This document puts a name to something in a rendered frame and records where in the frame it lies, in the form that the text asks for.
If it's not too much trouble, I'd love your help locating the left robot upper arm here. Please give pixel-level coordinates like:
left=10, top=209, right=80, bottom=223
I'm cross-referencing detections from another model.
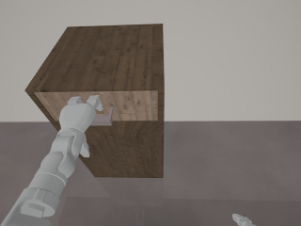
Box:
left=6, top=212, right=54, bottom=226

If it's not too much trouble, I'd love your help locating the cabinet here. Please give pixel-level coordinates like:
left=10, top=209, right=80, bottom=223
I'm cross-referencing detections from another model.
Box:
left=25, top=24, right=165, bottom=178

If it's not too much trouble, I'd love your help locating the left robot hand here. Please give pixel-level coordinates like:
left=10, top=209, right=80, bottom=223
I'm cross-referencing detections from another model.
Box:
left=59, top=95, right=103, bottom=158

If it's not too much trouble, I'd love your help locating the right robot hand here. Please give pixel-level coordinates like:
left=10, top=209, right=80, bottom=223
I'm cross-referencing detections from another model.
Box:
left=232, top=214, right=256, bottom=226

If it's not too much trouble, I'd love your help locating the robot left forearm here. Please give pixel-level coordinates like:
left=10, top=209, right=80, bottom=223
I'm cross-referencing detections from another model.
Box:
left=0, top=128, right=85, bottom=226

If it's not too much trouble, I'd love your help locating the handle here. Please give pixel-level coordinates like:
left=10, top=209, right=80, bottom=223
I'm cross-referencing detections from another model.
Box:
left=90, top=106, right=114, bottom=126

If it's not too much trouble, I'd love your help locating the drawer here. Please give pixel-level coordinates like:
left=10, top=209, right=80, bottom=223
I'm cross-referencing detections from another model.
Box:
left=34, top=90, right=158, bottom=121

